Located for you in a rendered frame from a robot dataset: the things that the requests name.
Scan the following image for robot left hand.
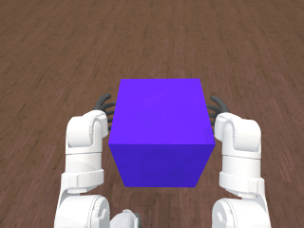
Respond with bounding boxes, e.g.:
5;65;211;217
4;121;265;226
93;93;116;131

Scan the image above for left robot forearm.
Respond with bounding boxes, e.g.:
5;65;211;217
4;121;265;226
54;110;108;228

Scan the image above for left robot thigh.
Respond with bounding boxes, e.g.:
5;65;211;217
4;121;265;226
109;213;139;228

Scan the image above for right robot forearm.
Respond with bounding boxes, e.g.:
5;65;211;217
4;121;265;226
214;112;272;228

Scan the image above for carton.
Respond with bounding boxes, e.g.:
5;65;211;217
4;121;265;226
108;78;216;188

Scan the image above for robot right hand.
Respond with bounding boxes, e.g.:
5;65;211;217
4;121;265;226
206;95;230;134

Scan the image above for right robot upper arm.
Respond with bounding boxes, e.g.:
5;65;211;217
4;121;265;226
212;198;271;228

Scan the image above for left robot upper arm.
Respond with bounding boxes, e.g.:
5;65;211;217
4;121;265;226
54;195;110;228

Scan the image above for left robot shin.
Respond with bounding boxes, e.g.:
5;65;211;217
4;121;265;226
122;209;135;216

